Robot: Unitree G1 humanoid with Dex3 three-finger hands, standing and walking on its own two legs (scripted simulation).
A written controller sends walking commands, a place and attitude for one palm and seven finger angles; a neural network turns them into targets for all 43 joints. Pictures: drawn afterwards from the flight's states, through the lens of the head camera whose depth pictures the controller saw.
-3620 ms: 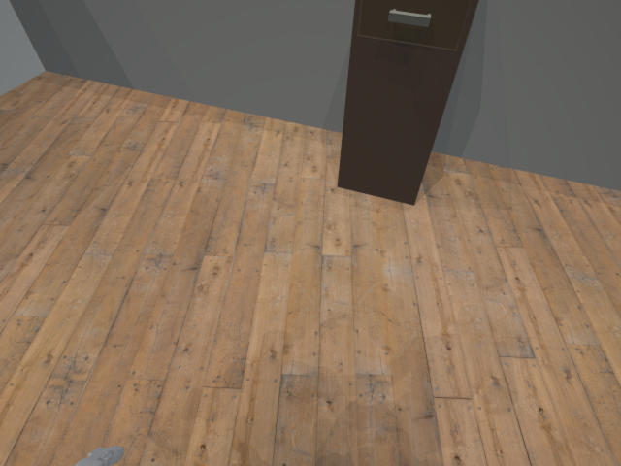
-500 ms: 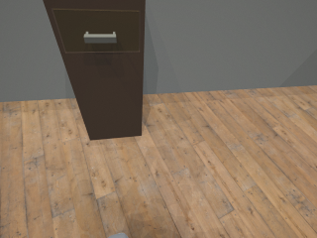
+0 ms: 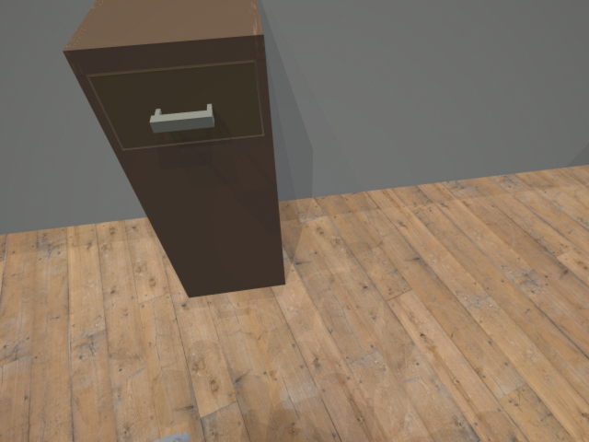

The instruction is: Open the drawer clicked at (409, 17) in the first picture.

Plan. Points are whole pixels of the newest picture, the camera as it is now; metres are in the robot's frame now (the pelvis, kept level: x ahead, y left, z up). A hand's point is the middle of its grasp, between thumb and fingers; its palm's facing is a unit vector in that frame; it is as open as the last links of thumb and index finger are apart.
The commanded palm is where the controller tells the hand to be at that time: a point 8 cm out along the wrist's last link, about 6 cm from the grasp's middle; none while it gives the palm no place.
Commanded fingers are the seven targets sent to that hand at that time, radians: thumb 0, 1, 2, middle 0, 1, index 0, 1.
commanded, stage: turn to face it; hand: left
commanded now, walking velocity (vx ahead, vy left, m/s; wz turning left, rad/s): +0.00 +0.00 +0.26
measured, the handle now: (183, 115) +0.74 +0.25 +0.04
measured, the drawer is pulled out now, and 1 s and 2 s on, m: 0.00 0.00 0.00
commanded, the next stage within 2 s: take the last steps up to it in 0.06 s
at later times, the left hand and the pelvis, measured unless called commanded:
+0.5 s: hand out of the picture +0.02 +0.23 -0.17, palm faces +0.14 -0.97 -0.19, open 7.4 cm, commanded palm none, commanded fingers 0.00 0.90 0.90 -0.20 -0.30 -0.20 -0.30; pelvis +0.05 +0.04 +0.01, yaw +6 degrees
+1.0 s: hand out of the picture +0.12 +0.13 -0.17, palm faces +0.22 -0.97 -0.12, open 7.4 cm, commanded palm none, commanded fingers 0.00 0.90 0.90 -0.20 -0.30 -0.20 -0.30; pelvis +0.18 +0.00 +0.01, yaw +8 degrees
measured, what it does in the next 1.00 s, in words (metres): walks ahead: left foot, then right foot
